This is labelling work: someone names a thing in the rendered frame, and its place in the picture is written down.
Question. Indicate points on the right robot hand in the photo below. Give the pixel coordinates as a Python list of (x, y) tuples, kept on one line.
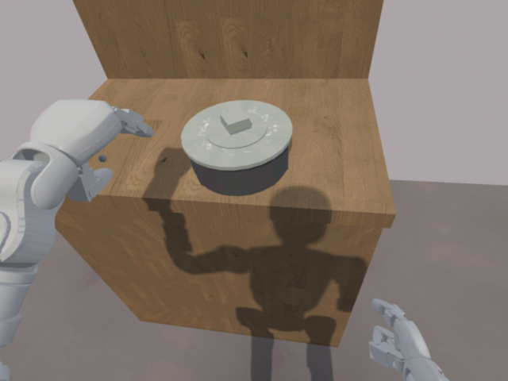
[(394, 349)]

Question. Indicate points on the left robot forearm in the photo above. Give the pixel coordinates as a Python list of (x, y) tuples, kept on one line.
[(33, 186)]

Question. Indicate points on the pot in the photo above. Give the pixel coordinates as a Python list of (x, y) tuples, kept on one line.
[(243, 182)]

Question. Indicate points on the lid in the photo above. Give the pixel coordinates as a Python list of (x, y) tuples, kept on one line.
[(207, 142)]

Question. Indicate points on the knob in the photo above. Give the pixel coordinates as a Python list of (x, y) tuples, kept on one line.
[(235, 120)]

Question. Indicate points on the left robot hand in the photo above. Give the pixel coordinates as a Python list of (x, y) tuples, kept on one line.
[(81, 128)]

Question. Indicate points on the right robot forearm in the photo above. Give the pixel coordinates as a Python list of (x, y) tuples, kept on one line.
[(422, 369)]

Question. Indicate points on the table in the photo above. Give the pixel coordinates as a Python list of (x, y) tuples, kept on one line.
[(286, 263)]

